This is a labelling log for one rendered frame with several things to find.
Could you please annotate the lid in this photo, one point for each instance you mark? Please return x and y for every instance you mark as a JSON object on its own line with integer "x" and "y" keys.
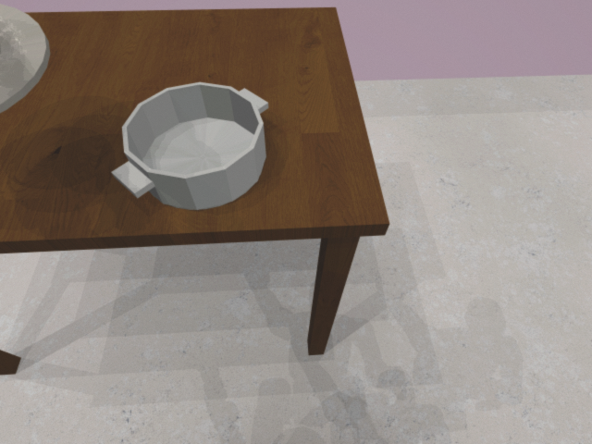
{"x": 24, "y": 55}

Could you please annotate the table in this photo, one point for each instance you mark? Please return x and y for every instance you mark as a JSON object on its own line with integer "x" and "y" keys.
{"x": 60, "y": 143}

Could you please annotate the pot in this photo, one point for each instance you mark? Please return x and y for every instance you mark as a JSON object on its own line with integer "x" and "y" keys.
{"x": 194, "y": 146}

